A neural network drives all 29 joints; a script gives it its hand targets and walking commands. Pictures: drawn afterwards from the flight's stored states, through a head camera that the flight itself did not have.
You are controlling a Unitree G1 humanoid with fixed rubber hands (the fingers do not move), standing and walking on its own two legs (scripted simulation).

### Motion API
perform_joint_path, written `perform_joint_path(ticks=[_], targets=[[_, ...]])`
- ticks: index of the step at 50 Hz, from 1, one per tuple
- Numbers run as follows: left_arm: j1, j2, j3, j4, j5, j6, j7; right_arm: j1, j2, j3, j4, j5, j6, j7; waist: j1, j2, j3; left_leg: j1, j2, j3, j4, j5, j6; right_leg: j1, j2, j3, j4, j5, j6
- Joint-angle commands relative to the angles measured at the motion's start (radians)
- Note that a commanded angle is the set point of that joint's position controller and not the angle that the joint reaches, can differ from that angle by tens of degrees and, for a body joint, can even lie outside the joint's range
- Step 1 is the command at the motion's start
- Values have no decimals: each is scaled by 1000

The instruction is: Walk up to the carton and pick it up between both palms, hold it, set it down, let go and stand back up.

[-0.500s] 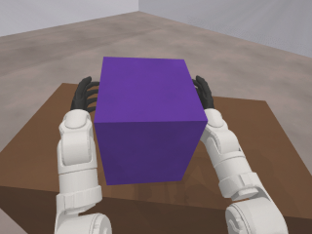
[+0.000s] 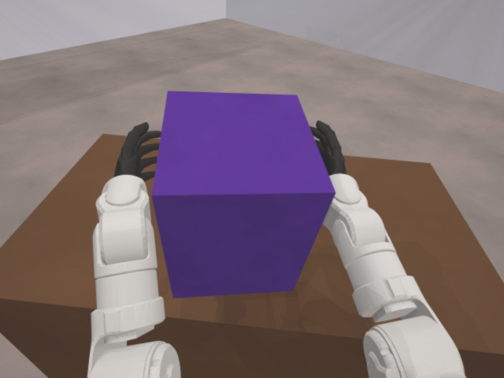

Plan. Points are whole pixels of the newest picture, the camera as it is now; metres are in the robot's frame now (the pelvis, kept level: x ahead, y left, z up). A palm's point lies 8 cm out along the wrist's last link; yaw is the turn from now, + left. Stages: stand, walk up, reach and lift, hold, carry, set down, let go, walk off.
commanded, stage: hold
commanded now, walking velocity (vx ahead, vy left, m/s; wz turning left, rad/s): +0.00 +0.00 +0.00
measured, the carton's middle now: (234, 197) +0.36 +0.01 +0.14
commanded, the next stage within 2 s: set down in 0.18 s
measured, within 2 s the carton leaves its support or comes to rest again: neither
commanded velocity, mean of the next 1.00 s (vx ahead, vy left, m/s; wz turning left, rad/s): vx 0.00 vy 0.00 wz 0.00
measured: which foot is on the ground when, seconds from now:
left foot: down 0.00-1.00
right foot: down 0.00-1.00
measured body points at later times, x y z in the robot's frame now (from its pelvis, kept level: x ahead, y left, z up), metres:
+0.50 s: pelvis +0.01 +0.00 +0.00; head -0.03 +0.02 +0.45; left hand +0.37 +0.15 +0.20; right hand +0.38 -0.14 +0.19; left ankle +0.02 +0.13 -0.75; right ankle +0.01 -0.11 -0.75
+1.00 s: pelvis +0.02 +0.00 +0.00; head +0.00 +0.03 +0.45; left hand +0.39 +0.14 +0.14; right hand +0.39 -0.16 +0.14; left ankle +0.02 +0.13 -0.75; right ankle +0.01 -0.11 -0.75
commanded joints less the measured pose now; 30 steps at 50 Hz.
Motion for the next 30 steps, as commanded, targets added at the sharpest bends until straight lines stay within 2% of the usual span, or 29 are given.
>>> perform_joint_path(ticks=[1, 3, 4, 5, 6, 8, 9, 10, 11, 12, 13, 14, 15, 16, 17, 18, 19, 20, 21, 22, 23, 24, 25, 26, 27, 28, 29, 30], targets=[[-570, -450, -447, -25, -140, -50, -112, -607, 506, 315, -214, 49, -52, 93, -17, 59, -280, 26, -67, 67, -29, 160, 14, 50, 59, -29, -21, 99, 39], [-544, -469, -442, -31, -131, -45, -109, -638, 487, 311, -232, 45, -60, 94, -8, 68, -328, 40, -67, 75, -25, 198, 7, 82, 65, -42, -18, 120, 36], [-529, -454, -439, -9, -122, -37, -116, -605, 489, 326, -210, 49, -51, 90, -15, 67, -284, 51, -67, 71, -24, 207, 9, 76, 59, -37, -19, 140, 40], [-539, -473, -456, -30, -142, -41, -113, -650, 487, 333, -254, 60, -64, 94, -12, 70, -322, 56, -67, 68, -12, 233, 6, 62, 67, -42, -16, 143, 46], [-535, -474, -458, -27, -140, -42, -118, -635, 506, 329, -262, 65, -59, 85, -26, 74, -307, 56, -72, 72, -10, 236, 4, 70, 66, -37, -20, 147, 43], [-533, -479, -457, -36, -138, -43, -116, -600, 494, 318, -223, 55, -58, 91, -22, 67, -291, 55, -64, 69, -15, 240, -1, 67, 71, -42, -18, 139, 39], [-558, -465, -447, -50, -130, -48, -114, -612, 507, 320, -234, 56, -54, 86, -16, 75, -302, 47, -73, 75, -20, 219, 3, 82, 63, -36, -20, 139, 44], [-542, -422, -421, -59, -128, -57, -127, -614, 478, 311, -259, 84, -58, 87, -17, 63, -237, 51, -77, 56, -34, 178, 27, 41, 88, -25, -37, 92, 45], [-564, -435, -449, -123, -147, -60, -125, -604, 486, 319, -257, 91, -62, 90, -25, 81, -271, 60, -73, 53, -28, 194, 23, 50, 87, -27, -32, 99, 40], [-547, -428, -449, -118, -141, -64, -123, -564, 483, 316, -259, 83, -62, 89, -19, 77, -288, 79, -71, 47, -18, 208, 20, 34, 87, -19, -28, 98, 40], [-556, -428, -470, -139, -152, -80, -126, -586, 465, 299, -294, 55, -91, 89, -33, 105, -321, 92, -73, 54, -10, 228, 4, 38, 87, -34, -25, 137, 37], [-503, -422, -451, -105, -145, -82, -126, -592, 457, 318, -322, 49, -100, 89, -16, 80, -299, 77, -76, 50, -16, 219, 14, 39, 84, -35, -23, 131, 44], [-520, -396, -423, -58, -128, -85, -131, -593, 448, 307, -266, 32, -99, 89, -20, 61, -262, 57, -81, 56, -28, 191, 24, 49, 78, -35, -37, 119, 46], [-500, -408, -407, -55, -105, -87, -135, -549, 460, 306, -247, 29, -106, 93, -12, 68, -262, 78, -78, 53, -31, 173, 29, 46, 67, -31, -31, 119, 47], [-477, -418, -386, 2, -97, -103, -145, -579, 455, 279, -241, 8, -126, 97, 9, 71, -217, 53, -76, 71, -57, 129, 23, 48, 70, -30, -43, 73, 36], [-477, -427, -391, -42, -95, -113, -146, -598, 454, 278, -292, -3, -156, 105, 9, 62, -269, 69, -73, 65, -46, 152, 23, 54, 74, -40, -29, 86, 35], [-513, -432, -415, -42, -98, -136, -144, -607, 454, 270, -294, -37, -189, 110, -2, 86, -311, 78, -74, 68, -40, 129, 15, 47, 66, -47, -31, 66, 36], [-498, -423, -400, -30, -101, -150, -141, -603, 451, 269, -286, -46, -217, 114, 13, 79, -317, 77, -73, 71, -37, 167, 13, 65, 64, -49, -23, 119, 35], [-475, -408, -388, -29, -76, -163, -138, -547, 440, 256, -199, -69, -231, 120, 8, 101, -272, 77, -72, 75, -34, 191, -1, 59, 67, -55, -28, 112, 29], [-418, -411, -365, 9, -67, -174, -145, -546, 439, 250, -212, -87, -258, 121, 19, 71, -257, 82, -71, 83, -30, 211, 5, 79, 60, -54, -31, 140, 33], [-423, -411, -362, 37, -65, -187, -149, -553, 449, 241, -222, -104, -281, 127, 17, 47, -243, 64, -73, 87, -41, 180, 12, 80, 59, -56, -32, 129, 40], [-387, -427, -375, -3, -70, -204, -147, -528, 447, 268, -236, -103, -307, 127, 24, 51, -266, 79, -71, 89, -35, 217, 8, 90, 60, -69, -26, 141, 41], [-409, -423, -386, 1, -73, -219, -137, -525, 446, 242, -227, -117, -335, 129, 18, 64, -289, 78, -67, 84, -30, 224, 2, 90, 59, -66, -26, 147, 35], [-381, -416, -372, 30, -67, -227, -132, -505, 446, 249, -186, -121, -338, 138, 32, 57, -253, 90, -67, 88, -28, 242, 2, 87, 56, -64, -28, 155, 37], [-348, -417, -362, 98, -51, -238, -142, -482, 425, 202, -155, -147, -356, 141, 17, 54, -197, 64, -67, 93, -51, 135, 12, 41, 44, -70, -55, 60, 36], [-342, -416, -376, 70, -66, -249, -138, -490, 437, 220, -197, -149, -379, 142, 26, 41, -217, 60, -65, 97, -53, 160, 14, 54, 49, -75, -44, 90, 38], [-326, -405, -372, 88, -70, -258, -140, -476, 423, 212, -170, -168, -384, 142, 24, 28, -216, 64, -67, 101, -52, 156, 18, 61, 47, -73, -44, 103, 42], [-328, -415, -397, 67, -75, -268, -130, -465, 414, 224, -179, -165, -400, 140, 15, 43, -239, 70, -67, 99, -35, 217, 8, 77, 47, -75, -36, 174, 40]])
